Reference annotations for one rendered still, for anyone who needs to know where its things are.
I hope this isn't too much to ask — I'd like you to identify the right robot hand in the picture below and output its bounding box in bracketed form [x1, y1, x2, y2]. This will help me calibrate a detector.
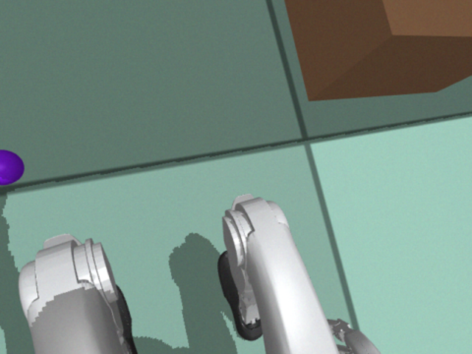
[327, 319, 381, 354]

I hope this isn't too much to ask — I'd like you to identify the right robot foot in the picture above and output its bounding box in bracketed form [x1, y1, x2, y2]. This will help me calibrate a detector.
[218, 251, 263, 341]

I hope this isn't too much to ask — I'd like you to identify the left robot foot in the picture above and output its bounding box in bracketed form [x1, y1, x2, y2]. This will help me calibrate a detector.
[116, 285, 138, 354]

